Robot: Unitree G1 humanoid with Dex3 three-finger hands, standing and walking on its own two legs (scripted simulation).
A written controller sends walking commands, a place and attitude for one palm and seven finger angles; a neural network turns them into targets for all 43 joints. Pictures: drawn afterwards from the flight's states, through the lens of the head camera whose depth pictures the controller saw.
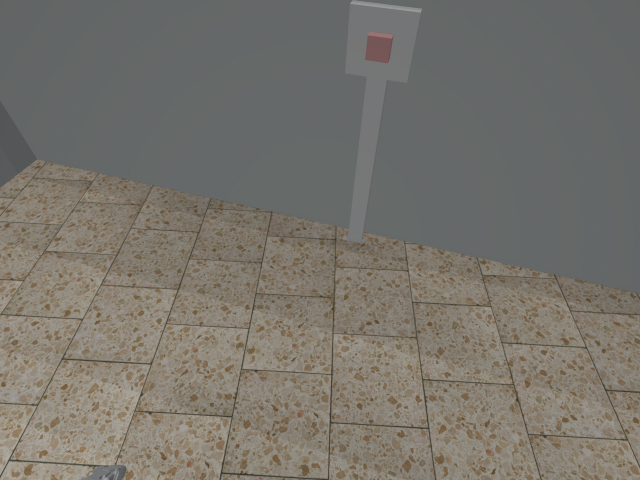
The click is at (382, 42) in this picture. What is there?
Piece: button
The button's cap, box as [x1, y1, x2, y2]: [365, 31, 392, 62]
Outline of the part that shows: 370,31 367,37 365,59 387,62 390,53 392,34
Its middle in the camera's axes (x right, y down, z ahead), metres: +0.15 -0.51 +1.03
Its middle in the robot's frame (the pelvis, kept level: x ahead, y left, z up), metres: +1.13 -0.09 +0.06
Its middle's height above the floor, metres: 0.83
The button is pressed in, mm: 0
